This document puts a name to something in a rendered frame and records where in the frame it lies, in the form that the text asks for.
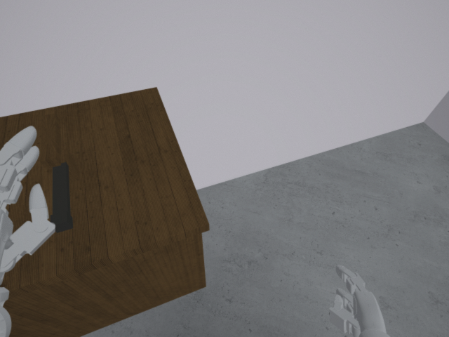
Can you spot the right robot hand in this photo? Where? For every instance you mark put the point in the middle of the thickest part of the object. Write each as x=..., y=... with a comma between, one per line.
x=362, y=310

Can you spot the tap lever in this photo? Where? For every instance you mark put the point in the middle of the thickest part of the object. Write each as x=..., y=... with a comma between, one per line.
x=61, y=199

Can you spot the counter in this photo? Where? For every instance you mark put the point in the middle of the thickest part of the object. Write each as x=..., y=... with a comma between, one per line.
x=136, y=241

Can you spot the left robot hand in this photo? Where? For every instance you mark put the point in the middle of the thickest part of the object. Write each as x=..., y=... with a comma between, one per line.
x=17, y=157

